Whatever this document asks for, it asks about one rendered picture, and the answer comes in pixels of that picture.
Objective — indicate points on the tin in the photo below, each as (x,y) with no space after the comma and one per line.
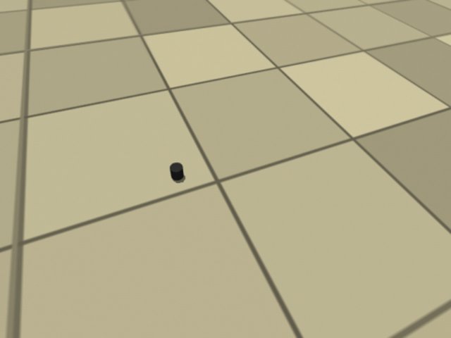
(176,171)

